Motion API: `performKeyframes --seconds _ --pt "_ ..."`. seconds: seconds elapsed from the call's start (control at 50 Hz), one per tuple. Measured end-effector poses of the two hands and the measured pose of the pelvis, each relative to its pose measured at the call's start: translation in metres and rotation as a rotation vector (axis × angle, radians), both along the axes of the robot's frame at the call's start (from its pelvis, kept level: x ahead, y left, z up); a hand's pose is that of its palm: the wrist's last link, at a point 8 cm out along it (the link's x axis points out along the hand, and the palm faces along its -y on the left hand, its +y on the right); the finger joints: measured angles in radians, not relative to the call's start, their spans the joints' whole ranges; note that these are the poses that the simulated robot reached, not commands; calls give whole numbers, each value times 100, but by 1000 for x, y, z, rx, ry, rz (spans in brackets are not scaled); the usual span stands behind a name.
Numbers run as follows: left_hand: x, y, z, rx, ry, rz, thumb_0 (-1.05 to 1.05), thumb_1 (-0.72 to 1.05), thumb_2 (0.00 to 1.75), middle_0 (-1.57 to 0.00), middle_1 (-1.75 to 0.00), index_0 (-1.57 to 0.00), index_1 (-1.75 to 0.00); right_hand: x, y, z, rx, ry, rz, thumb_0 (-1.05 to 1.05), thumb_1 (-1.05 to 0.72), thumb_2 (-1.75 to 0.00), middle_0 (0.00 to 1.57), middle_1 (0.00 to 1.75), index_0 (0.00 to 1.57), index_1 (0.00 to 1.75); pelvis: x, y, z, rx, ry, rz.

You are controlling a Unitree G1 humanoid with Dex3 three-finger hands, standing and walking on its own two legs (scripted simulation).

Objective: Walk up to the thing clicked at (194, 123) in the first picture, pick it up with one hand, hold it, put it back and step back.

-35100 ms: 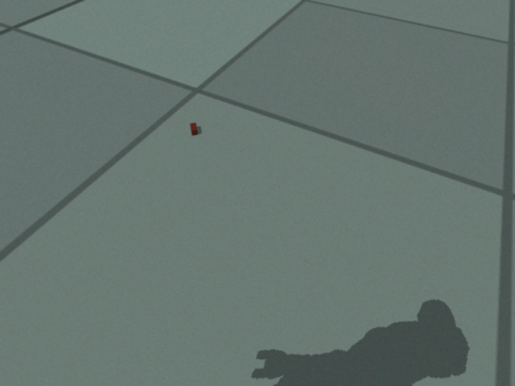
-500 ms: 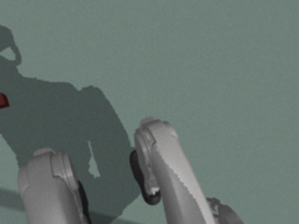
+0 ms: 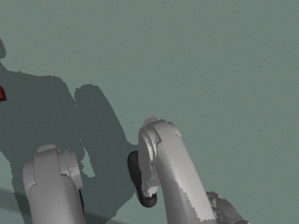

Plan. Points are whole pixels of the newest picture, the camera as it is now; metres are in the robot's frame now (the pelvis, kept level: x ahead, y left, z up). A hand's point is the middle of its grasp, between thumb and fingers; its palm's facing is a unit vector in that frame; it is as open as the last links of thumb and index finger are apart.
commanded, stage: rest palm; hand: left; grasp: from above
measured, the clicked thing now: out of the picture +0.48 +0.31 -0.31
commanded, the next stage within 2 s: close in 1.52 s
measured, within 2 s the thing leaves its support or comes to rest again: neither
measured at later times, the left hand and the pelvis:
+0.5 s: hand out of the picture +0.47 +0.29 -0.25, palm faces -0.46 -0.10 -0.88, open 11.6 cm; pelvis +0.00 -0.01 -0.02, yaw -2 degrees
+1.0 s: hand out of the picture +0.45 +0.30 -0.27, palm faces -0.48 -0.14 -0.86, open 11.3 cm; pelvis +0.00 +0.00 -0.02, yaw -3 degrees
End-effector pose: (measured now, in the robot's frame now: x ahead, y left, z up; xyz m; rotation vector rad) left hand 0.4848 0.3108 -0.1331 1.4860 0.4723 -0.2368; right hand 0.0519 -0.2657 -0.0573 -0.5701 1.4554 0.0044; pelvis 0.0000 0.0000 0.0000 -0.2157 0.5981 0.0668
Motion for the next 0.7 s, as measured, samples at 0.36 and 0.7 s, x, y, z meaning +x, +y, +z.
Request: performKeyframes --seconds 0.36,0.7 --pt "-17 -16 -46 -31 64 -15 0 -9 64 -47 -60 -47 -60 -41 4 -2 34 83 10 0 -89 -90 21 30 20 30 -8 -6 -10 11 -48 -18" --pt "-6 -21 -72 -21 29 29 0 -9 64 -47 -59 -46 -59 -27 9 -1 68 66 86 0 -90 -90 20 30 20 30 -1 -3 -18 -16 -71 -38"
